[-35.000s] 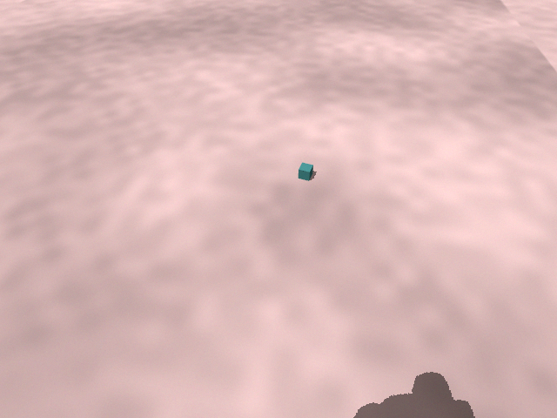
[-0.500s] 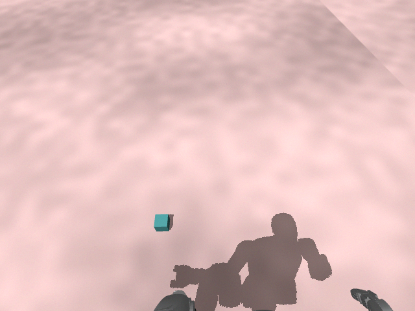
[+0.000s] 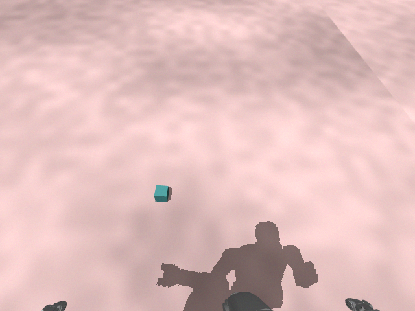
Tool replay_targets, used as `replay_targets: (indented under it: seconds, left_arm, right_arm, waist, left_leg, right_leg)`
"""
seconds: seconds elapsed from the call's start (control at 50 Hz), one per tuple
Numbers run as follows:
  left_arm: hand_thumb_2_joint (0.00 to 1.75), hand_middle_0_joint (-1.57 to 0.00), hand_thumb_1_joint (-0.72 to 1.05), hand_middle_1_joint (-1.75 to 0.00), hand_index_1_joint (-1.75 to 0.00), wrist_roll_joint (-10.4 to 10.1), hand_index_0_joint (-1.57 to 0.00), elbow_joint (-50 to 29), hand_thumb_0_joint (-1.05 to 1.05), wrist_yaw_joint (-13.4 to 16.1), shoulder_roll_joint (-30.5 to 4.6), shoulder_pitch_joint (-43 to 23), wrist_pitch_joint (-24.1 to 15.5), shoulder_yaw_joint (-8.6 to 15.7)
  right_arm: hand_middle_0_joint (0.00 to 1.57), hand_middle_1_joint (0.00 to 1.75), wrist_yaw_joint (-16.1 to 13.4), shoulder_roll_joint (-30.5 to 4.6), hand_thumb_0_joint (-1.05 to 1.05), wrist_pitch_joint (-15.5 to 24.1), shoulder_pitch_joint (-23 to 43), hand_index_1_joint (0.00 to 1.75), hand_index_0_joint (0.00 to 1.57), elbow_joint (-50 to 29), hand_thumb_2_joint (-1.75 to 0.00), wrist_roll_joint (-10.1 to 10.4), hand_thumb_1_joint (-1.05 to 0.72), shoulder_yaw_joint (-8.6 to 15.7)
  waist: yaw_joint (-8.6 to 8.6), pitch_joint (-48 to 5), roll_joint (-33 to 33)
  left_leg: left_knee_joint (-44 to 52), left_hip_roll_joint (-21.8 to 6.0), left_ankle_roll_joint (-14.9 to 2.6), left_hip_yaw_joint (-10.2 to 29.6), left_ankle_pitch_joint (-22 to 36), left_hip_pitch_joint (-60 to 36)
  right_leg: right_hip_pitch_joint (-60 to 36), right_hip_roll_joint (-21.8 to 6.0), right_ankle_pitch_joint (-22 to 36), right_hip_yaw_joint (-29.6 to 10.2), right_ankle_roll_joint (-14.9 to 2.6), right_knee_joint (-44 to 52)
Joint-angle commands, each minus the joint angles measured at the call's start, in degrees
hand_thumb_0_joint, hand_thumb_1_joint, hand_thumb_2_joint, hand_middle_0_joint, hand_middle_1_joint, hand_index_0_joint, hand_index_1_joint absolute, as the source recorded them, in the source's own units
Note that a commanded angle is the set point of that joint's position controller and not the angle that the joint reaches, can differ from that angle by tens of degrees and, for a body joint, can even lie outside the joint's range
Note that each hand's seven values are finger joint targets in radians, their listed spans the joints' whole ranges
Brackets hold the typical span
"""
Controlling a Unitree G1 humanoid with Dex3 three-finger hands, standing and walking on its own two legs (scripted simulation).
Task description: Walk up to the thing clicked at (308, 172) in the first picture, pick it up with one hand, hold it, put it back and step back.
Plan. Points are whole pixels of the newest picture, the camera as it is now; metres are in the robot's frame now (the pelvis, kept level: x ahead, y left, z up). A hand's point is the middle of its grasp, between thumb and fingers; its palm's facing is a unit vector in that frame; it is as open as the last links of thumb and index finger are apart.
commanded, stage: step back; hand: left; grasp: from above
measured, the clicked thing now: (161, 193) +0.74 +0.20 -0.74
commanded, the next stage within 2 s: stand in 2.00 s
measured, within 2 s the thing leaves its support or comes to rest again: neither
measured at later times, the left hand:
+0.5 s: hand out of the picture -0.07 +0.24 -0.14, palm faces +0.01 -0.90 -0.44, open 7.4 cm
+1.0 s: hand out of the picture -0.30 +0.22 -0.15, palm faces +0.00 -0.91 -0.40, open 7.4 cm
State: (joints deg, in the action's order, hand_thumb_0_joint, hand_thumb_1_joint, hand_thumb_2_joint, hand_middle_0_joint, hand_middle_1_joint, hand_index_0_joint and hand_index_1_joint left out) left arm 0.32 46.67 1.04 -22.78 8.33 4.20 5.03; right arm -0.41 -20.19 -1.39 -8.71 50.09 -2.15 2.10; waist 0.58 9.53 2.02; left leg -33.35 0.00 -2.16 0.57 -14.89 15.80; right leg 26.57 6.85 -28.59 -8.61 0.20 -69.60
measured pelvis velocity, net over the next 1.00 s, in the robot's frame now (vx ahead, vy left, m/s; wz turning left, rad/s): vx -0.34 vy -0.05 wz -0.04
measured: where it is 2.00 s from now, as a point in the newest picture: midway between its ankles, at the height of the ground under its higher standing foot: outside the picture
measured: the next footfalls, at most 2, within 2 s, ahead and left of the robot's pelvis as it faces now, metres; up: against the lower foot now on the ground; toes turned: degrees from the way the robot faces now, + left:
right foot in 0.20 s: -0.09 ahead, -0.15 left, +0.00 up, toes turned -2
left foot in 0.54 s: -0.17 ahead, +0.08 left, +0.00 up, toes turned +0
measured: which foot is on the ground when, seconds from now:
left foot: down 0.00-0.24, up 0.26-0.52, down 0.54-0.88, up 0.90-1.00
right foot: up 0.00-0.18, down 0.20-0.56, up 0.58-0.84, down 0.86-1.00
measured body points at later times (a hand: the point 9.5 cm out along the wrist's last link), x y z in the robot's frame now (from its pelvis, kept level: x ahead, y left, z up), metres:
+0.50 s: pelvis -0.18 -0.03 -0.01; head -0.13 -0.04 +0.44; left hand -0.07 +0.29 -0.11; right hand -0.10 -0.35 -0.14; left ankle -0.20 +0.09 -0.71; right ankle -0.13 -0.15 -0.73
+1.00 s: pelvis -0.34 -0.05 -0.01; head -0.32 -0.07 +0.44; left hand -0.29 +0.26 -0.12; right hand -0.24 -0.38 -0.13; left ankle -0.28 +0.08 -0.69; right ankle -0.36 -0.18 -0.73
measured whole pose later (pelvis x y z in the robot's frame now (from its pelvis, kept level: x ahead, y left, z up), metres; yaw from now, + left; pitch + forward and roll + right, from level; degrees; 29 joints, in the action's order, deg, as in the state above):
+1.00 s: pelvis -0.34 -0.05 -0.01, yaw -2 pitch -3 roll +0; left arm 2.3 54.8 -0.2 -20.4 14.6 1.0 3.9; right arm 0.1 -23.7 -2.5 -9.5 52.1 -1.4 3.4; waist 2.3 5.0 -1.9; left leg -52.7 2.9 0.5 6.6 -23.4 26.8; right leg 12.3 0.4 -21.1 -2.2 -0.8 -36.0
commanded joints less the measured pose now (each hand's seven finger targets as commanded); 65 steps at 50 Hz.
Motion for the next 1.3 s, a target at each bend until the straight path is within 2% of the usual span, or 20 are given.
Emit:
replay_targets:
  seconds: [0.0,0.16,0.2,0.22,0.24,0.3,0.44,0.5,0.54,0.56,0.64,0.82,0.86,0.88,0.94,1.02,1.1,1.14,1.16,1.28]
  left_arm:
    - [0.90,-0.20,0.90,-0.30,-0.30,0.8,-0.20,-4.5,0.00,0.4,-9.4,1.1,-1.9,2.9]
    - [0.90,-0.20,0.90,-0.30,-0.30,1.1,-0.20,1.3,0.00,-0.8,-8.9,12.7,-2.6,3.0]
    - [0.90,-0.20,0.90,-0.30,-0.30,2.4,-0.20,-0.4,0.00,-0.8,-15.6,10.7,-3.1,4.8]
    - [0.90,-0.20,0.90,-0.30,-0.30,2.6,-0.20,-3.2,0.00,-0.7,-21.7,5.3,-2.9,5.7]
    - [0.90,-0.20,0.90,-0.30,-0.30,2.2,-0.20,-4.6,0.00,-0.4,-20.1,1.8,-3.3,5.1]
    - [0.90,-0.20,0.90,-0.30,-0.30,2.2,-0.20,-5.6,0.00,0.4,-13.3,-5.2,-3.4,3.7]
    - [0.90,-0.20,0.90,-0.30,-0.30,2.0,-0.20,-5.7,0.00,1.3,-13.1,1.5,-2.4,3.1]
    - [0.90,-0.20,0.90,-0.30,-0.30,0.9,-0.20,-6.5,0.00,0.7,-12.5,-0.8,-1.4,2.1]
    - [0.90,-0.20,0.90,-0.30,-0.30,0.1,-0.20,-7.8,0.00,0.7,-9.4,-1.7,-1.4,1.0]
    - [0.90,-0.20,0.90,-0.30,-0.30,0.7,-0.20,-7.4,0.00,1.3,-11.4,-5.2,-1.2,2.4]
    - [0.90,-0.20,0.90,-0.30,-0.30,-0.2,-0.20,-2.8,0.00,0.8,-11.0,1.3,-0.8,2.5]
    - [0.90,-0.20,0.90,-0.30,-0.30,1.9,-0.20,4.1,0.00,-0.2,-9.8,8.6,-4.8,2.3]
    - [0.90,-0.20,0.90,-0.30,-0.30,2.8,-0.20,2.0,0.00,0.0,-18.8,4.8,-5.3,4.5]
    - [0.90,-0.20,0.90,-0.30,-0.30,2.8,-0.20,1.0,0.00,0.1,-21.3,-0.1,-5.4,4.7]
    - [0.90,-0.20,0.90,-0.30,-0.30,2.4,-0.20,1.0,0.00,0.4,-14.7,-3.4,-6.4,3.2]
    - [0.90,-0.20,0.90,-0.30,-0.30,2.7,-0.20,2.2,0.00,-0.3,-14.9,1.1,-6.5,3.3]
    - [0.90,-0.20,0.90,-0.30,-0.30,2.1,-0.20,2.8,0.00,-1.0,-12.7,1.6,-5.2,1.3]
    - [0.90,-0.20,0.90,-0.30,-0.30,0.5,-0.20,2.8,0.00,-1.2,-8.5,0.2,-5.0,0.1]
    - [0.90,-0.20,0.90,-0.30,-0.30,1.0,-0.20,3.3,0.00,-0.7,-13.0,-1.9,-5.0,1.6]
    - [0.90,-0.20,0.90,-0.30,-0.30,1.0,-0.20,6.1,0.00,-1.8,-10.8,2.2,-6.0,1.5]
  right_arm:
    - [0.20,0.30,-1.7,-15.1,0.00,1.5,-0.6,0.30,0.20,-5.4,-0.90,0.6,-0.90,4.7]
    - [0.20,0.30,-0.8,-17.5,0.00,-0.4,3.9,0.30,0.20,-7.7,-0.90,0.8,-0.90,5.1]
    - [0.20,0.30,-0.8,-11.5,0.00,-0.6,2.9,0.30,0.20,-8.9,-0.90,1.6,-0.90,3.6]
    - [0.20,0.30,-1.9,-12.3,0.00,-0.7,6.2,0.30,0.20,-9.2,-0.90,1.4,-0.90,4.2]
    - [0.20,0.30,-2.0,-14.7,0.00,-0.9,5.7,0.30,0.20,-8.4,-0.90,1.3,-0.90,4.8]
    - [0.20,0.30,-1.7,-12.9,0.00,-0.1,-1.5,0.30,0.20,-5.0,-0.90,2.3,-0.90,3.8]
    - [0.20,0.30,-1.5,-11.4,0.00,0.6,-1.4,0.30,0.20,-5.6,-0.90,1.0,-0.90,3.2]
    - [0.20,0.30,-1.3,-12.2,0.00,1.0,-7.7,0.30,0.20,-2.4,-0.90,0.7,-0.90,4.0]
    - [0.20,0.30,-0.8,-22.2,0.00,0.7,-3.1,0.30,0.20,-3.9,-0.90,0.5,-0.90,5.8]
    - [0.20,0.30,-0.7,-24.1,0.00,1.0,-2.3,0.30,0.20,-4.8,-0.90,0.0,-0.90,6.4]
    - [0.20,0.30,-1.8,-17.0,0.00,1.3,3.5,0.30,0.20,-5.5,-0.90,-0.2,-0.90,4.2]
    - [0.20,0.30,-0.3,-15.8,0.00,-0.8,-0.3,0.30,0.20,-3.7,-0.90,-0.2,-0.90,4.3]
    - [0.20,0.30,-0.4,-10.6,0.00,-0.4,3.0,0.30,0.20,-5.7,-0.90,0.4,-0.90,2.9]
    - [0.20,0.30,-0.7,-14.2,0.00,-0.5,4.8,0.30,0.20,-4.9,-0.90,0.3,-0.90,4.3]
    - [0.20,0.30,-0.2,-13.2,0.00,0.7,0.8,0.30,0.20,-1.8,-0.90,1.5,-0.90,3.7]
    - [0.20,0.30,0.9,-12.4,0.00,1.8,2.3,0.30,0.20,-1.5,-0.90,0.5,-0.90,3.2]
    - [0.20,0.30,0.8,-11.9,0.00,3.3,-2.9,0.30,0.20,2.1,-0.90,0.2,-0.90,4.3]
    - [0.20,0.30,0.4,-18.5,0.00,4.0,-5.2,0.30,0.20,2.6,-0.90,-0.1,-0.90,5.5]
    - [0.20,0.30,0.6,-21.1,0.00,4.1,-5.4,0.30,0.20,2.0,-0.90,0.0,-0.90,6.2]
    - [0.20,0.30,0.6,-16.1,0.00,4.1,-1.6,0.30,0.20,1.6,-0.90,-0.4,-0.90,4.8]
  waist:
    - [-2.03,-9.7,-9.5]
    - [2.09,-15.7,-13.4]
    - [1.20,-10.8,6.9]
    - [4.18,-7.6,15.7]
    - [2.19,-4.5,11.4]
    - [-2.33,-6.6,6.2]
    - [2.42,-10.4,10.1]
    - [-0.57,-13.4,6.5]
    - [-0.17,-11.2,-15.3]
    - [-3.39,-9.5,-15.6]
    - [1.92,-9.4,-7.3]
    - [0.78,-12.6,-9.2]
    - [2.60,-8.0,9.1]
    - [2.46,-2.6,9.0]
    - [-0.77,-3.7,3.4]
    - [2.66,-4.5,8.0]
    - [-0.05,-6.6,4.1]
    - [-1.83,-8.6,-11.7]
    - [-2.77,-5.3,-8.4]
    - [-1.05,-5.7,-11.0]
  left_leg:
    - [7.2,-15.8,-12.90,12.8,27.6,-11.6]
    - [4.2,-13.2,-6.51,9.9,11.9,-0.7]
    - [-11.2,0.7,0.97,3.9,-11.0,17.4]
    - [-25.7,5.3,2.86,5.5,-20.5,14.4]
    - [-33.7,3.7,3.25,10.4,-18.4,12.1]
    - [-36.8,7.2,2.98,8.0,-11.0,10.4]
    - [-9.8,2.2,3.00,1.2,-14.7,9.1]
    - [10.7,1.3,1.16,-0.6,3.3,-2.9]
    - [14.2,-19.6,-10.19,26.3,14.3,-3.3]
    - [16.4,-24.3,-16.62,32.7,15.6,5.4]
    - [9.5,-15.1,-11.54,13.9,22.0,3.7]
    - [2.1,-9.9,-5.71,8.4,-5.8,2.9]
    - [-12.8,1.4,1.60,5.0,-16.5,15.7]
    - [-21.5,-0.5,2.90,10.4,-16.0,10.9]
    - [-23.9,3.0,2.86,8.1,-8.4,12.3]
    - [-10.2,0.4,3.62,3.4,-12.2,9.9]
    - [11.6,2.4,1.64,0.0,-5.5,-8.7]
    - [19.5,-15.2,-6.98,30.6,-22.9,-11.3]
    - [22.4,-19.2,-12.00,34.9,-30.0,-2.8]
    - [17.8,-11.8,-7.87,18.0,-14.5,0.9]
  right_leg:
    - [2.4,-2.9,-1.8,0.1,1.93,6.1]
    - [-18.8,-5.7,11.2,9.1,-2.11,42.6]
    - [-19.5,-20.2,9.4,-14.5,-7.05,49.3]
    - [-3.8,-31.3,9.9,-24.7,-17.17,54.9]
    - [2.4,-31.4,10.7,-23.8,-17.96,55.2]
    - [-4.3,-19.6,29.1,-2.4,-10.96,45.1]
    - [-22.0,-21.9,41.3,-3.3,-11.39,38.4]
    - [-17.1,-19.5,35.8,-1.0,-7.66,31.9]
    - [-0.9,-4.7,0.4,10.6,-1.24,18.4]
    - [-3.3,-4.4,-9.5,3.2,-0.60,5.2]
    - [-2.3,-2.1,-1.4,-0.8,-1.24,-5.4]
    - [-20.8,-4.8,7.6,7.2,-2.74,49.2]
    - [-10.8,-25.7,-12.4,-22.4,-11.46,56.4]
    - [2.2,-30.9,-17.6,-27.4,-15.79,58.4]
    - [-7.5,-20.7,7.4,-8.5,-10.85,50.0]
    - [-12.5,-20.0,-2.1,-6.8,-10.24,50.0]
    - [-7.8,-17.0,4.8,-1.0,-7.35,40.9]
    - [4.0,-6.6,-1.1,9.5,-1.70,24.9]
    - [1.6,-8.4,-5.6,5.8,-1.93,17.6]
    - [-7.2,-8.5,1.0,8.7,-1.31,28.0]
